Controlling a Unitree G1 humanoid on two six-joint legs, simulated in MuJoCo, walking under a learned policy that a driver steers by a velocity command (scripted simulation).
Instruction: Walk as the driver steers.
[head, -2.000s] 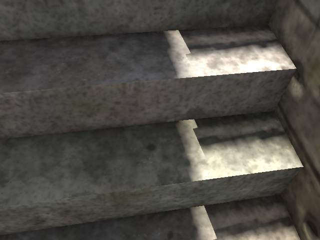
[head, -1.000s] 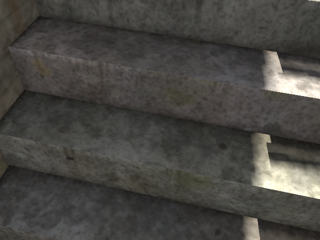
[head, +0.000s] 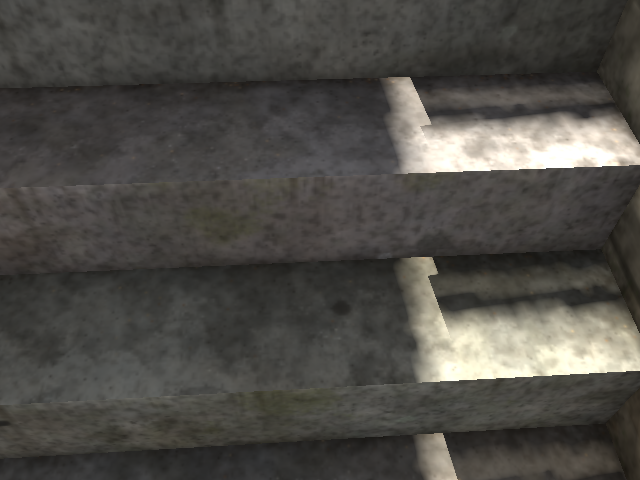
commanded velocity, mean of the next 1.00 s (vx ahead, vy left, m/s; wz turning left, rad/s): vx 0.03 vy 0.00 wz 0.18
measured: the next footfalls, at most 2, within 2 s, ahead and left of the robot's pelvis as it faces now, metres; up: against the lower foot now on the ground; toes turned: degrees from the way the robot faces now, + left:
right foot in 0.28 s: -0.01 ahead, -0.14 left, +0.00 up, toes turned +13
left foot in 0.72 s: -0.12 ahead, +0.05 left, +0.00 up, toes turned +12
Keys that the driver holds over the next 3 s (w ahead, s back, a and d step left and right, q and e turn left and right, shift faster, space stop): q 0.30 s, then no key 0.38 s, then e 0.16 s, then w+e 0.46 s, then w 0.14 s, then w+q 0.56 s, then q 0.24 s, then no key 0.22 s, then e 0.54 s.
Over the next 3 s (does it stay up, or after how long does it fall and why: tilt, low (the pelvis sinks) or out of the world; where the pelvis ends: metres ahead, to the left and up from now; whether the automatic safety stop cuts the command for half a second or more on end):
stays up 0.34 -0.08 0.21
